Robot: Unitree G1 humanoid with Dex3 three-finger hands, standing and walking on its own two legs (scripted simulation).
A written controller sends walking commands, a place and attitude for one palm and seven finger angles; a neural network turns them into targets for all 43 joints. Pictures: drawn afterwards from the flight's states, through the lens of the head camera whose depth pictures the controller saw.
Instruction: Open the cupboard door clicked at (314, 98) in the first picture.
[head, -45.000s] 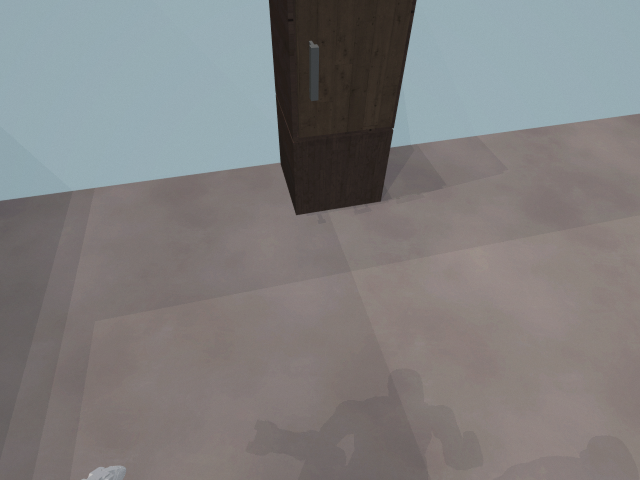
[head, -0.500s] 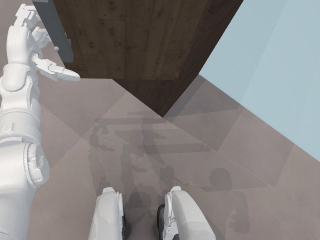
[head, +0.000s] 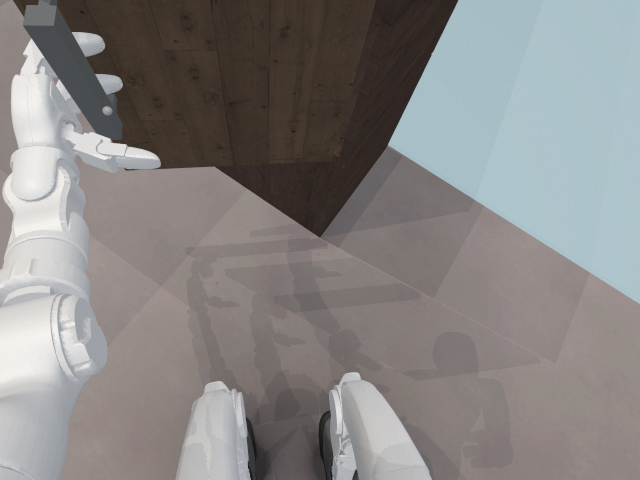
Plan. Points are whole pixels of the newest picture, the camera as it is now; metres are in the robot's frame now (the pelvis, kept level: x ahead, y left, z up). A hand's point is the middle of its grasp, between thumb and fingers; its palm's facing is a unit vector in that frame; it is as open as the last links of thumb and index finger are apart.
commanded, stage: slide the fingers in behind the handle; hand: left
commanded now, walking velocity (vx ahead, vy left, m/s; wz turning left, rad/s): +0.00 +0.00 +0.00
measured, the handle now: (84, 69) +0.59 +0.22 +0.05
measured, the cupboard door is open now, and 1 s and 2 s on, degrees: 41 42 80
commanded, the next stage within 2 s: close the thumb around the handle in 0.14 s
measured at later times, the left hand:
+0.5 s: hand (106, 111) +0.53 +0.20 +0.05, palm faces +0.06 -1.00 -0.02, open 12.2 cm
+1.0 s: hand (108, 107) +0.54 +0.20 +0.04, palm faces +0.06 -1.00 -0.01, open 5.7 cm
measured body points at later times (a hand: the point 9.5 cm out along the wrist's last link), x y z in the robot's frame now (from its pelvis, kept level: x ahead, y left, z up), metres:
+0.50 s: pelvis +0.00 +0.00 +0.00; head +0.17 +0.03 +0.41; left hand +0.53 +0.25 +0.05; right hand +0.01 -0.27 -0.11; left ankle +0.04 +0.11 -0.60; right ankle +0.02 -0.12 -0.60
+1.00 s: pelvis +0.00 +0.00 +0.00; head +0.18 +0.03 +0.41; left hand +0.53 +0.25 +0.05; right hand +0.00 -0.26 -0.11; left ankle +0.04 +0.11 -0.60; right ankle +0.02 -0.12 -0.60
